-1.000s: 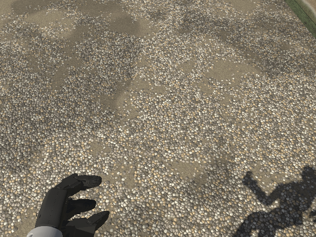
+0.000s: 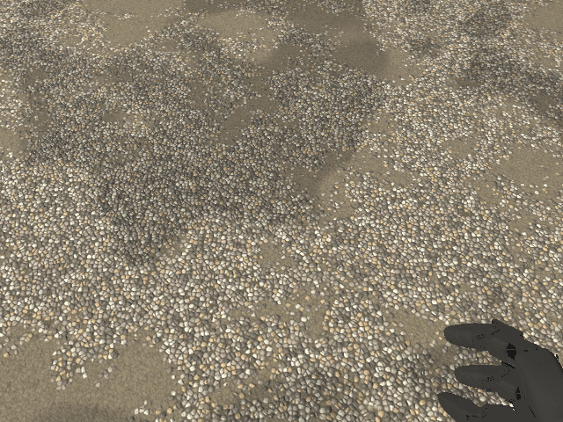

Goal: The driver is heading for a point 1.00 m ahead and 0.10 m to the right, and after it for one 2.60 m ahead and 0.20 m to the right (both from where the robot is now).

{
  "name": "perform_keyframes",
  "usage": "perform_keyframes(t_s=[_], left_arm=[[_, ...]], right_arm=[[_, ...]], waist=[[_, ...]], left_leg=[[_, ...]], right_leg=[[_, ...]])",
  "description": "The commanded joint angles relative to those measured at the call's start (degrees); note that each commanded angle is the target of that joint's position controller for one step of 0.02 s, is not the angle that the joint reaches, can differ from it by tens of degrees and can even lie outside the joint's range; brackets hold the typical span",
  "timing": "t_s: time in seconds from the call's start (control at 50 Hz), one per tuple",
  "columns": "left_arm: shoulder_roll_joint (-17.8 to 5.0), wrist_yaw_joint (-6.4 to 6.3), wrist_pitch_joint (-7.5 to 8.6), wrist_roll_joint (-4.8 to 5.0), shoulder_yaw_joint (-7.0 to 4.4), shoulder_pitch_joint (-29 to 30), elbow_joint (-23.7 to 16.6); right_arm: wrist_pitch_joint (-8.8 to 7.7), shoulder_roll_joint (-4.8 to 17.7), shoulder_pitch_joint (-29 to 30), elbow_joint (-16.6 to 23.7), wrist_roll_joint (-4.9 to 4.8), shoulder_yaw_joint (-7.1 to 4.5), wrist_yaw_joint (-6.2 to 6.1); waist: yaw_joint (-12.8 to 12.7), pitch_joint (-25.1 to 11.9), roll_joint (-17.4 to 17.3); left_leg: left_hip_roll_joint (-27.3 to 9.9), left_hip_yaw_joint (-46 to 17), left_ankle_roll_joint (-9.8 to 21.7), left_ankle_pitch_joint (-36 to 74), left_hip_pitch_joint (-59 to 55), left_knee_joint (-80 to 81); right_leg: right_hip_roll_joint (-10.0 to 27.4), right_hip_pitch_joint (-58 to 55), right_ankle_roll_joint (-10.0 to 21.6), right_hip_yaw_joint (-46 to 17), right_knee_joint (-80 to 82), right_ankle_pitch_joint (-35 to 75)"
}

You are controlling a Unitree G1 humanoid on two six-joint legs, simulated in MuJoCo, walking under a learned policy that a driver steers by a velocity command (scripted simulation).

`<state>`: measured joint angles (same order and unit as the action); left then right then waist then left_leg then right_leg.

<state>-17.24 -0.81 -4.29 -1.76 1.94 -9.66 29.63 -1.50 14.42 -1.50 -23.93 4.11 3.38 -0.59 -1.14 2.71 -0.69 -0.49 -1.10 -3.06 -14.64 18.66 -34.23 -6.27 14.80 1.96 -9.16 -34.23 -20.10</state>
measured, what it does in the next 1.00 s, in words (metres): steps on the spot, turning right: left foot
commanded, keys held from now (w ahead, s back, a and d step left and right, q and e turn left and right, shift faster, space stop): w+e+shift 0.26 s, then e+shift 0.16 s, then shift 0.16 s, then q+shift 0.36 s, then shift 0.06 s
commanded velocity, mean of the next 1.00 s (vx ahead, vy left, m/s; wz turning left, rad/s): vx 0.44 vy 0.00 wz -0.37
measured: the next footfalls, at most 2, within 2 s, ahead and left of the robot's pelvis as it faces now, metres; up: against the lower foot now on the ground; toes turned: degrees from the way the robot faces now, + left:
left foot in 0.70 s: +0.07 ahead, +0.14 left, +0.00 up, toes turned -35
right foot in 1.08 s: -0.01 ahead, -0.07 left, +0.00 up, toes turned -9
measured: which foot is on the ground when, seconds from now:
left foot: down 0.00-0.38, up 0.40-0.68, down 0.70-1.00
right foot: down 0.00-0.76, up 0.78-1.00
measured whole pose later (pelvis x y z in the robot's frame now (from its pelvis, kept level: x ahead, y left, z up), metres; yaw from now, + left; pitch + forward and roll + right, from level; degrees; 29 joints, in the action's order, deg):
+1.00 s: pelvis -0.05 +0.06 +0.02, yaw -18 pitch +1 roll -1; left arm -15.9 -1.5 -1.8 -0.4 -0.6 -1.5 32.3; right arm 8.7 17.6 -20.2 -32.3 0.4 -1.3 -3.2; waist 3.8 1.9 -0.3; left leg 5.4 -16.5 0.7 -9.4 16.6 -25.6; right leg -5.1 22.0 -2.7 -7.5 -39.9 -23.4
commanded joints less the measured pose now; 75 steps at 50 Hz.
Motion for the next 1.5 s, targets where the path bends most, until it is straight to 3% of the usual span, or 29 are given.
perform_keyframes(t_s=[0.02,0.04,0.12,0.22,0.28,0.36,0.42,0.46,0.5,0.54,0.58,0.66,0.7,0.76,0.86,0.9,1.0,1.06,1.08,1.1,1.12,1.16,1.22,1.28,1.38,1.44,1.46,1.48,1.5], left_arm=[[-2.9,-0.03,1.37,-0.16,-0.04,6.5,-8.6],[-2.9,0.84,2.42,-0.35,0.13,5.7,-8.7],[-2.4,2.72,3.42,-0.08,0.79,11.6,-11.8],[-5.3,3.14,2.98,-0.6,0.5,14.8,-12.9],[-6.1,3.03,1.99,-0.56,0.36,16.0,-13.5],[-8.6,3.16,0.15,1.55,-1.7,13.4,-12.9],[-12.6,2.76,-0.83,3.52,-4.27,9.2,-12.2],[-14.0,2.95,0.49,2.5,-4.73,8.5,-12.1],[-8.6,1.26,0.36,2.58,-2.86,13.5,-12.8],[-4.7,-0.16,-0.67,2.5,-1.38,15.9,-13.0],[-5.3,-0.59,-1.04,2.24,-1.89,12.5,-11.1],[-1.3,-0.26,-1.55,0.55,-0.73,8.2,-5.4],[-2.6,0.31,-0.37,0.78,-1.36,5.5,-2.0],[-2.6,-0.65,0.64,1.1,-2.18,10.2,-3.8],[0.0,-0.87,2.53,0.88,-2.21,14.5,-3.4],[-0.1,-0.32,3.21,1.29,-2.57,13.7,-3.1],[1.5,-0.56,3.93,1.43,-2.12,9.9,-1.5],[1.7,0.54,3.89,-0.05,-2.22,5.2,0.0],[0.1,1.0,3.67,-0.88,-2.3,2.3,0.5],[-4.5,1.48,3.13,-2.04,-3.15,1.8,0.8],[-8.0,1.4,3.16,-2.27,-4.44,2.8,1.0],[-4.8,0.7,3.61,-0.18,-3.64,7.0,0.4],[-3.4,0.34,3.17,0.7,-2.5,5.4,1.8],[-2.2,0.32,2.34,1.35,-2.01,2.8,3.2],[-3.2,-0.1,0.83,2.13,-2.65,-2.2,6.3],[-3.0,0.16,1.35,3.37,-2.31,-1.7,7.8],[-3.1,0.7,2.24,3.13,-2.17,-1.2,8.5],[-1.8,1.09,3.03,2.48,-2.08,-1.6,7.9],[-2.7,1.14,3.51,1.36,-2.15,0.4,7.7]], right_arm=[[-0.51,6.4,0.5,5.1,2.2,-1.63,0.79],[0.34,6.0,2.4,6.1,2.16,-1.84,0.62],[-0.05,8.1,4.7,5.4,0.44,-2.0,0.35],[-0.91,8.9,4.4,4.8,1.19,-2.27,0.67],[-0.92,9.3,4.7,4.2,1.49,-2.46,0.73],[1.24,10.4,3.7,1.9,0.41,-3.75,-0.04],[3.33,9.8,5.4,1.5,-0.34,-4.58,-1.2],[1.54,9.9,9.9,3.9,-4.14,-4.86,-1.11],[0.11,12.8,4.7,2.3,-3.14,-5.77,-1.17],[-0.15,10.1,-0.4,0.1,-2.37,-5.33,-0.93],[0.28,7.1,-0.1,-0.6,-2.17,-3.93,-0.25],[0.28,2.9,-6.5,-6.1,-3.08,-1.9,2.82],[1.19,6.0,-8.5,-6.4,-2.31,-2.13,2.41],[2.11,13.0,-4.1,-4.3,-4.33,-4.32,0.42],[6.35,13.4,-17.2,-5.1,-3.3,-6.72,-3.26],[7.71,13.0,-17.2,-4.1,-3.33,-7.26,-3.71],[10.79,12.1,-15.0,-3.3,-3.51,-7.75,-2.67],[10.38,9.4,-13.2,-3.9,-3.31,-6.05,-2.6],[9.88,7.2,-12.6,-3.8,-3.29,-5.07,-2.52],[8.87,5.3,-11.0,-3.4,-4.29,-4.54,-2.19],[7.71,8.9,-11.9,-3.8,-4.09,-5.8,-2.3],[6.76,14.5,-13.8,-7.6,-4.56,-8.01,-2.94],[7.4,10.4,-16.1,-9.4,-3.9,-7.18,-4.42],[7.87,7.4,-14.6,-8.5,-3.67,-5.71,-4.87],[7.16,4.0,-9.8,-8.1,-3.07,-3.51,-2.88],[6.46,3.7,-14.0,-10.0,-1.64,-2.88,-1.69],[6.38,4.8,-15.0,-9.6,-0.76,-2.67,-1.7],[6.09,8.0,-13.6,-10.8,-2.0,-3.43,-1.59],[5.9,6.8,-11.9,-10.0,-2.73,-3.06,-1.46]], waist=[[1.4,-16.3,-7.6],[1.2,-14.1,-11.0],[0.6,-7.5,-8.3],[1.3,-13.1,2.3],[1.2,-14.9,3.0],[-0.3,-15.2,3.6],[-2.5,-12.0,9.1],[-2.3,-5.2,12.4],[1.5,-7.3,9.9],[3.7,-12.5,7.8],[2.1,-14.2,6.5],[2.1,-11.5,8.0],[1.0,-6.4,6.9],[-1.7,1.8,-8.6],[5.1,-2.9,-7.9],[4.1,-4.1,-6.8],[3.9,-7.6,-7.9],[2.1,-11.8,-7.7],[1.2,-12.9,-3.1],[1.2,-8.7,9.0],[2.1,-4.8,14.2],[3.9,-1.0,7.8],[4.9,-3.8,3.3],[4.3,-5.6,5.7],[-0.4,-5.8,10.0],[2.5,-6.2,9.3],[3.0,-7.6,7.4],[1.0,-6.7,-1.5],[2.2,-5.2,-2.9]], left_leg=[[-7.0,-1.7,3.2,30.7,-22.2,3.0],[-9.3,-3.3,5.6,33.4,-24.1,2.5],[-13.3,-3.0,7.4,34.4,-22.9,4.6],[-9.2,7.3,3.9,30.6,-22.4,1.8],[-8.9,9.9,3.1,27.8,-21.7,0.3],[-8.7,12.6,3.9,12.9,-18.4,-3.1],[-2.7,9.7,4.0,-21.2,-6.4,-13.2],[3.8,-3.3,2.4,-24.8,19.0,-32.3],[4.2,-8.4,1.0,-15.9,22.1,-38.0],[3.7,-7.6,-0.7,-13.7,14.7,-33.8],[3.6,-4.8,-0.1,-14.0,8.1,-21.5],[1.2,-2.9,4.2,-1.6,-11.7,6.0],[-1.5,-6.5,7.0,1.8,-15.1,5.5],[-7.2,-24.3,12.8,-23.5,6.9,23.8],[-9.4,-33.6,18.3,-3.9,-12.8,18.0],[-9.0,-33.9,19.2,6.2,-14.2,16.4],[-5.6,-30.9,14.6,7.8,-10.3,15.2],[-2.9,-29.2,11.2,-7.7,-0.2,14.6],[-0.5,-27.0,9.3,-16.2,6.7,8.5],[5.8,-15.9,5.8,-20.1,14.7,-4.8],[5.6,-11.4,3.2,-20.5,14.2,-15.7],[4.8,-11.1,0.3,-15.8,13.6,-31.0],[6.0,-11.4,0.1,-13.0,13.4,-39.7],[4.7,-10.3,-0.5,-11.0,11.4,-28.5],[0.6,-3.9,2.1,-12.6,0.7,1.2],[-0.6,-3.5,6.2,3.3,-13.3,16.2],[-3.9,-5.8,7.1,7.7,-18.7,13.9],[-4.0,-8.1,8.5,3.8,-11.7,12.1],[-4.4,-9.7,9.0,0.8,-8.3,15.5]], right_leg=[[5.4,4.4,2.9,-6.5,0.7,20.2],[4.5,8.6,0.7,-4.5,-0.5,13.7],[7.7,15.1,-1.1,-0.1,-3.2,11.1],[8.7,6.6,0.9,0.3,-1.5,34.9],[8.9,4.3,2.1,-1.0,-1.8,41.6],[7.9,5.5,4.4,-4.2,-3.7,41.1],[9.7,6.6,11.7,-23.3,5.4,19.8],[14.4,-0.3,17.8,-39.6,14.2,5.4],[14.3,1.3,16.1,-32.8,9.8,12.9],[12.3,3.0,11.9,-26.9,9.2,15.5],[8.5,1.6,8.2,-23.6,10.1,11.1],[8.5,5.0,5.2,-21.5,17.4,-12.6],[6.9,9.0,2.1,-15.6,16.2,-11.7],[2.0,0.2,-3.5,-1.0,4.7,1.9],[1.4,19.1,-4.6,1.1,-11.0,-4.6],[1.3,21.2,-5.1,0.3,-15.6,-7.2],[1.6,7.6,-4.0,2.5,2.4,-0.5],[4.0,-11.7,-1.0,4.4,12.4,9.9],[10.4,-19.6,1.9,-1.4,12.4,11.3],[19.0,-17.1,6.6,-11.3,18.2,8.6],[24.0,-6.5,11.8,-18.4,22.7,5.6],[21.4,0.7,13.7,-13.4,21.3,13.4],[19.4,0.0,13.3,-7.9,17.8,25.6],[17.1,-4.2,12.4,-5.1,16.6,22.0],[16.3,-6.3,11.5,-7.9,17.5,8.0],[15.1,0.2,7.4,-8.7,20.4,3.5],[13.6,2.5,4.7,-6.6,19.2,6.0],[8.6,-0.4,1.7,-0.3,19.0,2.6],[7.8,-3.2,-0.2,1.2,16.8,4.2]])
